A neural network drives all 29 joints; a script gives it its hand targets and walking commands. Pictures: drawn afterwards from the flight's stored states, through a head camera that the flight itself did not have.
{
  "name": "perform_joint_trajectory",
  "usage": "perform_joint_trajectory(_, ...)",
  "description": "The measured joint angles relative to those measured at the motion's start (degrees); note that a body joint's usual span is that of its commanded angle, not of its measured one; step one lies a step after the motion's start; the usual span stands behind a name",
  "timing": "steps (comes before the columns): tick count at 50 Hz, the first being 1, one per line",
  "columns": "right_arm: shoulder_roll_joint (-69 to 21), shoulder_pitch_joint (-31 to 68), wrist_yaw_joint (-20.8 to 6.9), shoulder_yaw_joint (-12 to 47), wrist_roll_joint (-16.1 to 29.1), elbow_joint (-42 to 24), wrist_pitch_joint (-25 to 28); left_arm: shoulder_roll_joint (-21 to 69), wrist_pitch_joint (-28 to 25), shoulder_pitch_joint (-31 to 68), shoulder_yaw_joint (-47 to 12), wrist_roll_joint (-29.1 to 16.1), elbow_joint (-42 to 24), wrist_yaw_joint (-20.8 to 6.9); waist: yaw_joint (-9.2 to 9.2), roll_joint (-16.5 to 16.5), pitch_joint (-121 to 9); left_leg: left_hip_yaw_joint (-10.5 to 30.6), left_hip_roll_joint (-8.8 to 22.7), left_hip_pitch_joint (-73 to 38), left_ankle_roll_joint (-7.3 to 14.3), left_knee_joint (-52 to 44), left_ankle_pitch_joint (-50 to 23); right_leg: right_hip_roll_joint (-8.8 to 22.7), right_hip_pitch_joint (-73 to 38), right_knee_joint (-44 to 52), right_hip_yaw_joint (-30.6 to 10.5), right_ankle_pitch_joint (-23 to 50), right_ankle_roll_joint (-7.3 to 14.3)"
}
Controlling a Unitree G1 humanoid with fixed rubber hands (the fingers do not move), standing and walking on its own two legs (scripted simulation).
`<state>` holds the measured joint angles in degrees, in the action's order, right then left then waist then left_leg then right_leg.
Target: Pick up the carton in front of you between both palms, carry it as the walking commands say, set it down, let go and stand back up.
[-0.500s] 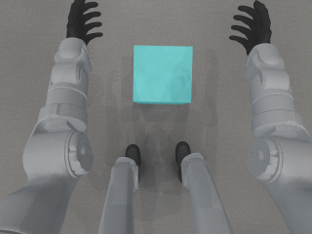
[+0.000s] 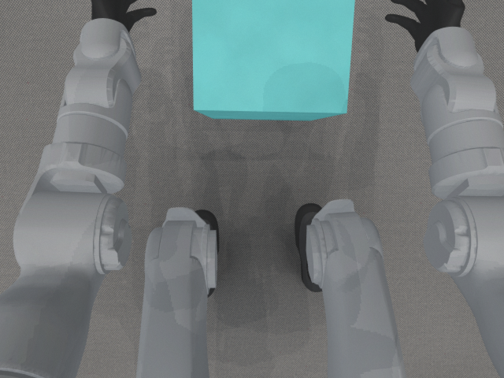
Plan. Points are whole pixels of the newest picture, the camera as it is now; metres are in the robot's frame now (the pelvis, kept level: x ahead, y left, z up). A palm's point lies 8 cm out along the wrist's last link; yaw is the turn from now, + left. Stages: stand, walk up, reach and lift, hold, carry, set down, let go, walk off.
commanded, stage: reach and lift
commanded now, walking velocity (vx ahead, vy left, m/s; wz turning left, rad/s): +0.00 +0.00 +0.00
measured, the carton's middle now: (266, 56) +0.54 -0.03 -0.31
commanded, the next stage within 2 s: none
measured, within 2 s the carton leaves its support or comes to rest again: leaves its support in 1.16 s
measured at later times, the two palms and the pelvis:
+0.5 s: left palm (145, 40) +0.55 +0.15 -0.25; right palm (386, 41) +0.54 -0.20 -0.24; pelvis +0.00 +0.00 -0.07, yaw +0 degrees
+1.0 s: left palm (165, 39) +0.55 +0.12 -0.24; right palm (370, 42) +0.53 -0.18 -0.24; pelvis -0.01 +0.00 -0.07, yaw +0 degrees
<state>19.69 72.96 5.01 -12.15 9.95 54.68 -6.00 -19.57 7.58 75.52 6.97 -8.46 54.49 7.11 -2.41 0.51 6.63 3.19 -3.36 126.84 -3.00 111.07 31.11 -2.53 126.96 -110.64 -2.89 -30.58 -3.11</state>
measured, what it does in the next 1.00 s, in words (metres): lowers itself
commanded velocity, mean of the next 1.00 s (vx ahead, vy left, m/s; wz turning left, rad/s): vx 0.00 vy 0.00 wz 0.00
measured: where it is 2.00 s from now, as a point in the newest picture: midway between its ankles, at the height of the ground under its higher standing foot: (258, 265)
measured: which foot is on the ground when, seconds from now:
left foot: down 0.00-1.00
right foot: down 0.00-1.00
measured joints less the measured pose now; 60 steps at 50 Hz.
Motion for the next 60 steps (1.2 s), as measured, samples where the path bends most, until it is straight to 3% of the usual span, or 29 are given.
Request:
perform_joint_trajectory(12,1.52,11.42,0.53,2.78,0.95,11.42,2.16,-2.11,-2.65,11.17,-1.8,-2.0,12.12,-0.87,-0.06,-0.28,12.12,-0.16,-0.14,3.54,-0.55,10.26,0.16,0.29,3.76,-10.44,0.35,-0.06,0.2)
perform_joint_trajectory(23,1.57,10.56,1.43,6.34,3.99,10.64,4.45,-2.06,-4.91,8.8,-5.2,-5.16,9.66,-0.09,0.42,-0.5,14.73,-0.36,0.56,2.94,-0.44,15.57,3.48,1.05,3.33,-15.82,0.92,-3.31,0.99)
perform_joint_trajectory(38,-0.51,11.83,1.08,7.72,3.98,11.98,4.21,0.5,-4.94,11.13,-5.8,-4.81,12.49,-0.1,0.23,-0.17,13.84,-0.61,0.5,3.5,-0.02,13.66,1.47,1.17,3.67,-13.77,0.74,-1.39,0.68)
perform_joint_trajectory(41,-1.48,13.68,2.79,6.85,2.85,12.8,4.13,2.0,-4.79,12.78,-5.17,-3.57,12.9,1.23,0.26,-0.23,15.09,-0.51,0.47,2.95,-0.04,13.4,1.22,1.11,3.08,-13.41,0.8,-1.1,0.65)
perform_joint_trajectory(45,-1.81,14.97,3.09,4.92,0.7,13.76,3.42,2.58,-4.1,14.16,-2.49,-0.64,14.04,1.77,0.37,-0.21,15.91,-0.31,0.3,2.44,-0.08,13.55,1.22,0.89,2.54,-13.45,0.86,-1.02,0.59)
perform_joint_trajectory(49,-2.78,14.3,1.58,1.08,-3.24,11.69,0.44,3.64,-1.58,13.34,2.54,3.85,12.28,0.6,0.33,0.21,15.62,-0.21,-0.03,2.51,-0.14,14.75,1.82,0.85,2.51,-14.64,0.83,-1.71,0.5)
perform_joint_trajectory(53,-3.73,10.96,0.44,-0.67,-4.65,6.76,-2.08,4.87,0.72,9.81,5.16,5.22,7.28,-0.16,0.27,0.45,14.36,-0.19,-0.26,2.95,-0.15,15.89,2.77,0.81,2.93,-15.81,0.78,-2.72,0.49)
perform_joint_trajectory(60,-5.76,3.23,3.89,1.21,-2.49,-3.44,-6.99,6.61,5.02,2.27,2.31,2.09,-2.03,3.24,0.43,0.36,9.23,0.56,-1.7,3.27,-1.15,15.57,3.57,-0.85,3.45,-15.54,-0.15,-3.35,-0.47)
